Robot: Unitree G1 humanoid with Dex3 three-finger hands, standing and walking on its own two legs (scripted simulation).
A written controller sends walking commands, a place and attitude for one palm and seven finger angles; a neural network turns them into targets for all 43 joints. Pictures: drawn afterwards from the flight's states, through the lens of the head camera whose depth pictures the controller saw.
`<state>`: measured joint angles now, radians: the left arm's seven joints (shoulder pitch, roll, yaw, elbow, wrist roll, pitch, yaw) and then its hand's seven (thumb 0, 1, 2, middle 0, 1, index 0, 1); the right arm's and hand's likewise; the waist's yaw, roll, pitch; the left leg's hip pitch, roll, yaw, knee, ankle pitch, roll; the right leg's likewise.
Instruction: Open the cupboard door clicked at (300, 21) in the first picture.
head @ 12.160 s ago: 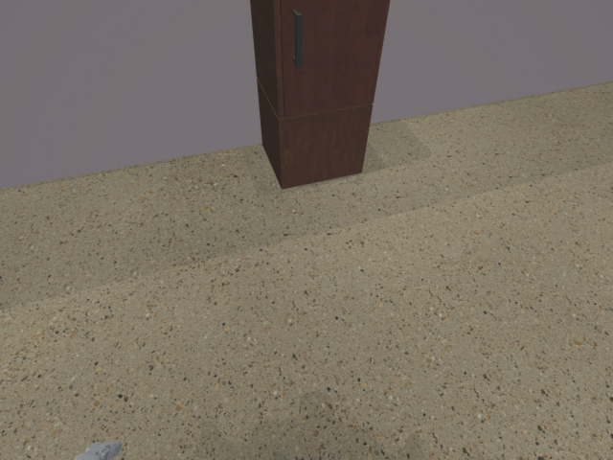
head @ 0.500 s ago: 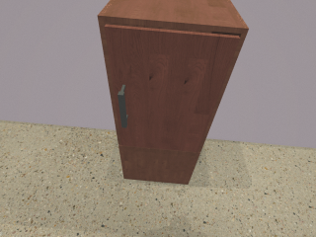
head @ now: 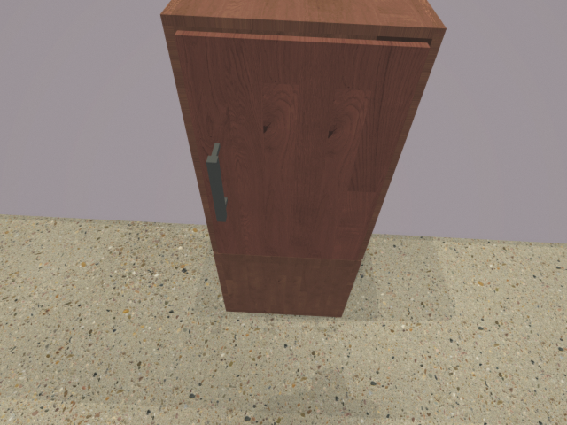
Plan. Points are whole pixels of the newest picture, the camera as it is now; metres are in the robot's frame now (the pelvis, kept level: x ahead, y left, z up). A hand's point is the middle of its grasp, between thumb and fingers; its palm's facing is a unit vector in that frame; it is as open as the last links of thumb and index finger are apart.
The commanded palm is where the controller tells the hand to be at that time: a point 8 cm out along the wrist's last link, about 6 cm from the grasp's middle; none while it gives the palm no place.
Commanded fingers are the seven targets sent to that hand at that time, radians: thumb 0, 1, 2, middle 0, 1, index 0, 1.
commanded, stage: come to a stop and stand still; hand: left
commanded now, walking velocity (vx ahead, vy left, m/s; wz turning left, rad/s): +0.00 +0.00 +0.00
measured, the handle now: (219, 184) +0.57 +0.16 -0.03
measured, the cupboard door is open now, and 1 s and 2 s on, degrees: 0 0 0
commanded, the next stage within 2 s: look again from close up in 0.96 s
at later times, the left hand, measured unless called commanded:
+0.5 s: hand out of the picture +0.05 +0.18 -0.16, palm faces -0.03 -0.97 -0.22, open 7.4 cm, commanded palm none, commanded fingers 0.00 0.90 0.90 -0.20 -0.30 -0.20 -0.30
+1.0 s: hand out of the picture +0.06 +0.18 -0.16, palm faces -0.01 -0.97 -0.25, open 7.4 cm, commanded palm none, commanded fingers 0.00 0.90 0.90 -0.20 -0.30 -0.20 -0.30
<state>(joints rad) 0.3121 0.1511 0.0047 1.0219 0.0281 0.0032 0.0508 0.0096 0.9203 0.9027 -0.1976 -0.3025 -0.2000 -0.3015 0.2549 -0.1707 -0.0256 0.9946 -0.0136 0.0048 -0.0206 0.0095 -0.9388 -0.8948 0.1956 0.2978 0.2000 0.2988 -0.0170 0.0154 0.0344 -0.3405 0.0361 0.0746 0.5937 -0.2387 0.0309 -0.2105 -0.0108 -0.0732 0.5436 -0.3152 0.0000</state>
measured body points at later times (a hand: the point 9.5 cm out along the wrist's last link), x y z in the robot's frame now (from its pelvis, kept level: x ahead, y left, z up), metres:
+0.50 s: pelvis +0.01 -0.01 +0.01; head +0.03 -0.01 +0.46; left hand +0.05 +0.23 -0.14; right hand +0.03 -0.24 -0.15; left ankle +0.05 +0.10 -0.73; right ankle -0.02 -0.12 -0.73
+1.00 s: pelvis +0.04 -0.02 +0.01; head +0.05 -0.02 +0.46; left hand +0.07 +0.23 -0.14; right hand +0.09 -0.27 -0.14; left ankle +0.05 +0.10 -0.73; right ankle -0.01 -0.12 -0.73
